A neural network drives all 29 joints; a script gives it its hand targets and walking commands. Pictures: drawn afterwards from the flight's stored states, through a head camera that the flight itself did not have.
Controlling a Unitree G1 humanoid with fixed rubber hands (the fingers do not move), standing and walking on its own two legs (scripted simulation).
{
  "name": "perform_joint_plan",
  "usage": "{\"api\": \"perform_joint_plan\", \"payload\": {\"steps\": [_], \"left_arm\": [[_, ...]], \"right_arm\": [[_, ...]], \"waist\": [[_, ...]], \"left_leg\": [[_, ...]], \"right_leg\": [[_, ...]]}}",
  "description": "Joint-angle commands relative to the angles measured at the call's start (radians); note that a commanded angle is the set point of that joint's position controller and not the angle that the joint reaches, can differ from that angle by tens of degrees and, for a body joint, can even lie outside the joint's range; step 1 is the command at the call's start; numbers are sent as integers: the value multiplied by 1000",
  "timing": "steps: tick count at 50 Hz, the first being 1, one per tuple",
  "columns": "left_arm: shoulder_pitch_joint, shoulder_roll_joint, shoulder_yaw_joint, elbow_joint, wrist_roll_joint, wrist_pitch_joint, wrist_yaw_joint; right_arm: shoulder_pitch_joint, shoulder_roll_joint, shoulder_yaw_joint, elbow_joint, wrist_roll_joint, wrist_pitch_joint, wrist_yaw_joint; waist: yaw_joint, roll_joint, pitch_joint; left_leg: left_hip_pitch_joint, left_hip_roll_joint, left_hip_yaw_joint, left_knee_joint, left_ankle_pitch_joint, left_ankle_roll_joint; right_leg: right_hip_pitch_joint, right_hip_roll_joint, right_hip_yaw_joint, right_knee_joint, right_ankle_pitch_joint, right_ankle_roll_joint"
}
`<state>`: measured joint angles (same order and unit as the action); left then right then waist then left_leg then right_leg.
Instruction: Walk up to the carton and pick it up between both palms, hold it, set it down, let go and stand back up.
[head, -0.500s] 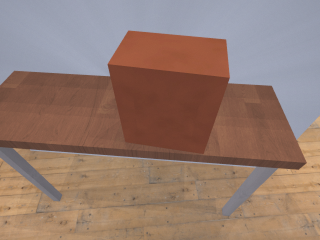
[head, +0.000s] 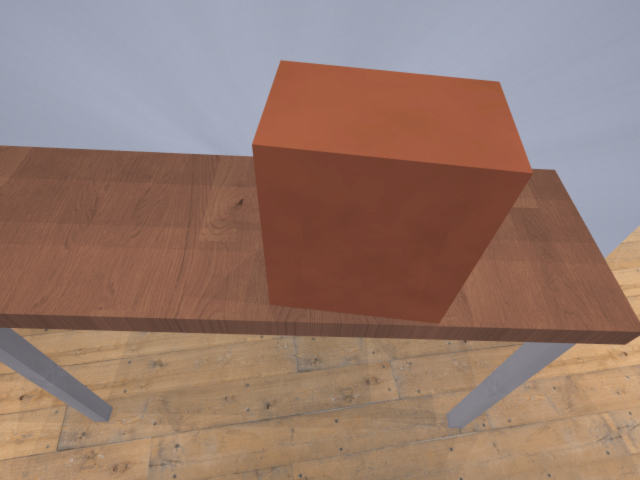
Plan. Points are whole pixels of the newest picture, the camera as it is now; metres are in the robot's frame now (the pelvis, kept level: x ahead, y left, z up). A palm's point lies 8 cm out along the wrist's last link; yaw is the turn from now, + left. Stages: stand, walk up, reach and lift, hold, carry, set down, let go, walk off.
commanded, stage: walk up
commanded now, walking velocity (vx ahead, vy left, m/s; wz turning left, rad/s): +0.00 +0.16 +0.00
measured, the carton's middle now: (369, 207) +0.44 -0.03 +0.10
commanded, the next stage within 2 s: stand in 1.26 s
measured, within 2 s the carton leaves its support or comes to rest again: neither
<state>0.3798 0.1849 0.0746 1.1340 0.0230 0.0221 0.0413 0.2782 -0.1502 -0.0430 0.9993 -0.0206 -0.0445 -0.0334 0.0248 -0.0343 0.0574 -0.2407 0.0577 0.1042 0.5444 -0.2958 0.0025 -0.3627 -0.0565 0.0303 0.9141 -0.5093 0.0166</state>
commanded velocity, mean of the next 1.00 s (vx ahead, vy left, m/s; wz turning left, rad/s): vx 0.00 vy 0.00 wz -0.05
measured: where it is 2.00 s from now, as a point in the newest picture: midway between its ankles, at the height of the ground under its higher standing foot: outside the picture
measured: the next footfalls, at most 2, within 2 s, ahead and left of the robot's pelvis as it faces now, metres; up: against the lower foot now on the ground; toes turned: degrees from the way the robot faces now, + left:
right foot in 0.18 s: +0.06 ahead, -0.09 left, +0.00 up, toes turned +2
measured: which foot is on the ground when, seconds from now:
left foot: down 0.00-1.00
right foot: up 0.00-0.16, down 0.18-1.00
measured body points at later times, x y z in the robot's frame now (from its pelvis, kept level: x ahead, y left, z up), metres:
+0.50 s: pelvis +0.04 +0.00 +0.01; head +0.05 -0.01 +0.46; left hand +0.06 +0.22 -0.15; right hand +0.01 -0.20 -0.16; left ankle +0.00 +0.11 -0.73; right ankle +0.02 -0.09 -0.73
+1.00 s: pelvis +0.03 +0.00 +0.01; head +0.04 +0.00 +0.46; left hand +0.04 +0.22 -0.15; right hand +0.01 -0.20 -0.16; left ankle +0.00 +0.11 -0.73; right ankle +0.02 -0.09 -0.73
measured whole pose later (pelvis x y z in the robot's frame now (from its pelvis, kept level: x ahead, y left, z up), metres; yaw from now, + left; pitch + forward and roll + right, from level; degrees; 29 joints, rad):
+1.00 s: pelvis +0.03 +0.00 +0.01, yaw -2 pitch -1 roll +0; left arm 0.26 0.13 0.02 1.12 0.01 -0.01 0.05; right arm 0.29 -0.11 -0.02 1.13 -0.01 0.00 -0.05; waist -0.01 0.00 0.04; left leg -0.11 0.05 0.15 0.42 -0.29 0.00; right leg -0.18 0.03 -0.04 0.44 -0.24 -0.04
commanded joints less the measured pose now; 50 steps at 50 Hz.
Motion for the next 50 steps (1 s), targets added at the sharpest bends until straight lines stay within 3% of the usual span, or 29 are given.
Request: {"api": "perform_joint_plan", "payload": {"steps": [1, 2, 3, 4, 6, 7, 8, 9, 10, 11, 13, 16, 20, 23, 24, 26, 28, 30, 35, 36, 38, 45, 46, 50], "left_arm": [[21, 20, 0, -103, 19, -29, -1], [14, 23, -1, -105, 7, -26, 6], [75, -47, -22, -25, -19, -6, -1], [83, -67, -28, -31, -25, 9, 3], [38, -45, -35, -54, -24, 15, 8], [25, -27, -35, -58, -21, 10, 8], [28, -14, -37, -52, -21, 3, 6], [19, 17, -35, -55, -13, -10, 5], [23, 83, -27, -63, 2, -29, 5], [-38, 71, -42, -56, -13, -36, 1], [-91, 1, -52, -55, -16, -39, -7], [-69, 14, -48, -37, -25, -46, 1], [-77, 12, -48, -28, -21, -52, 1], [-74, 9, -49, -16, -22, -54, 1], [-97, 43, -38, -42, -22, -53, -1], [-117, 56, -35, -58, -24, -53, -2], [-77, 3, -53, -26, -19, -52, 0], [-41, 2, -55, 0, -13, -51, 3], [-26, 11, -60, 20, -18, -53, 2], [-62, 49, -46, -17, -16, -51, 0], [-85, 54, -41, -44, -20, -50, -2], [-56, 14, -42, -67, -10, -38, 4], [-19, -19, -54, -35, -12, -37, 4], [-3, -14, -57, -2, -12, -38, 4]], "right_arm": [[25, -195, -29, -14, -5, 34, -26], [32, -165, -20, -17, -19, 43, -21], [106, -43, 23, -8, -32, 18, -6], [111, -81, 20, 11, -25, 5, -6], [68, -110, 18, 23, -9, -6, -10], [50, -86, 24, 31, -4, -2, -10], [34, -77, 28, 37, 6, 4, -6], [43, -65, 30, 43, 16, 8, -3], [70, -51, 31, 35, 20, 9, 2], [155, 22, 46, 66, 32, 22, 1], [116, -47, 31, 98, 14, 31, -7], [110, -49, 27, 113, 9, 25, 0], [113, -35, 29, 139, 8, 21, -5], [115, -25, 30, 153, 7, 23, -8], [67, -76, 12, 123, 3, 22, -20], [87, -54, 13, 122, 6, 23, -26], [137, 10, 31, 155, 11, 28, -16], [111, -15, 26, 155, 9, 32, -13], [110, -28, 29, 164, 10, 31, -10], [53, -99, 4, 126, 7, 29, -26], [83, -77, 3, 122, 11, 31, -33], [91, -55, -6, 95, 6, 45, -35], [117, 8, 17, 119, 6, 44, -24], [102, -21, 18, 134, 6, 37, -12]], "waist": [[33, 299, -47], [19, 279, -51], [-27, 110, -68], [2, 114, -37], [11, 174, -40], [18, 195, -45], [35, 181, -47], [33, 140, -53], [0, 39, -81], [-64, -97, -65], [-32, -57, 42], [-24, -25, 12], [-26, 23, 7], [-29, 32, 11], [-22, 29, 24], [-33, 19, -24], [-43, 39, -46], [-33, 54, 15], [-35, 59, 25], [-28, 52, 51], [-38, 33, -1], [-32, 45, -5], [-28, 43, -25], [-20, 38, 37]], "left_leg": [[27, 126, -23, -131, 833, 135], [48, 115, -28, -118, 808, 144], [67, 200, -160, -161, 847, 174], [79, 231, -182, -160, 835, 187], [74, 221, -188, -161, 750, 188], [69, 207, -187, -156, 694, 177], [45, 190, -178, -149, 602, 145], [-9, 164, -171, -147, 449, 94], [-81, 105, -126, -96, 225, 47], [11, 46, -77, -173, 19, 23], [33, 42, -96, -226, 104, 11], [81, 61, -99, -222, 227, 17], [95, 64, -97, -239, 214, 15], [114, 66, -94, -239, 222, 15], [121, 80, -57, -184, 206, -6], [106, 75, -45, -157, 175, -12], [127, 69, -74, -214, 183, 7], [140, 72, -77, -220, 219, 16], [151, 76, -82, -234, 210, 20], [157, 95, -40, -172, 187, -5], [130, 91, -30, -142, 147, -7], [110, 104, -39, -139, 143, 22], [90, 93, -65, -195, 152, 35], [112, 80, -62, -235, 152, 24]], "right_leg": [[-43, -6, -128, 109, 7, -3], [-54, -1, -153, 62, 24, -6], [-3, 31, -86, -26, 49, -20], [-1, 24, -78, -74, 69, -27], [61, 27, -70, -225, 104, -41], [116, 34, -78, -326, 164, -49], [206, 39, -86, -476, 325, -57], [319, -4, -35, -582, 491, -61], [434, -132, 90, -596, 716, -69], [320, -183, 86, -563, 836, -133], [265, -99, 44, -574, 643, -96], [301, -67, 11, -592, 646, -81], [310, -67, 8, -599, 625, -84], [293, -64, 4, -607, 611, -83], [246, -81, 27, -571, 659, -77], [252, -87, 39, -551, 677, -92], [259, -65, 16, -580, 604, -99], [229, -50, 12, -596, 570, -83], [231, -51, 15, -614, 549, -76], [162, -70, 38, -555, 601, -66], [155, -72, 46, -520, 601, -80], [80, -39, 49, -472, 514, -82], [155, -28, 41, -534, 486, -85], [180, -36, 47, -590, 488, -76]]}}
